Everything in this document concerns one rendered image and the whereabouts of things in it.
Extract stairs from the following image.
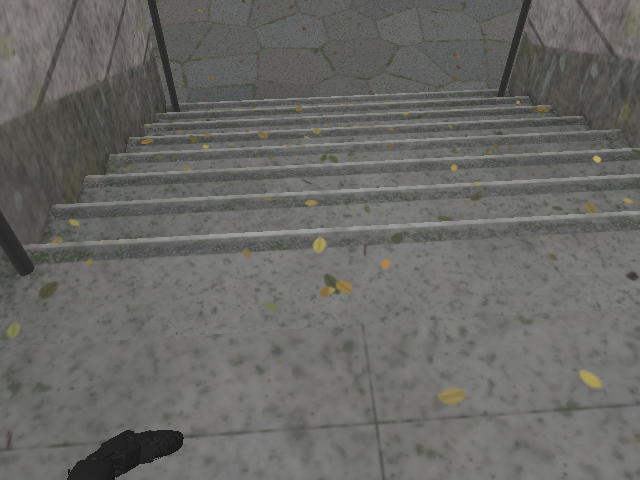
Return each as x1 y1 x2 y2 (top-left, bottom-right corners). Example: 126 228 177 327
14 88 640 276

